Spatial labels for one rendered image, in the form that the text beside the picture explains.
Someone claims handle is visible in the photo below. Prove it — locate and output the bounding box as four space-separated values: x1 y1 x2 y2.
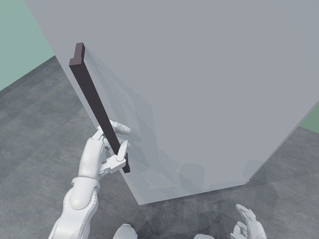
69 42 130 173

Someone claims right robot hand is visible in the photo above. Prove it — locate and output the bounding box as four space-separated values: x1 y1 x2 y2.
230 204 267 239

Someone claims fridge door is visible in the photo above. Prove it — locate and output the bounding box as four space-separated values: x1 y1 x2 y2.
25 0 319 205

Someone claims robot left thigh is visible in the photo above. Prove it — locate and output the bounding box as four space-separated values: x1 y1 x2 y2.
113 226 138 239

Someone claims left robot hand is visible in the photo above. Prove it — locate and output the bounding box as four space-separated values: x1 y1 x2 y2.
78 120 131 181

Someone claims left robot forearm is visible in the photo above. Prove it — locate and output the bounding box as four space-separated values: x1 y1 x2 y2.
48 176 100 239

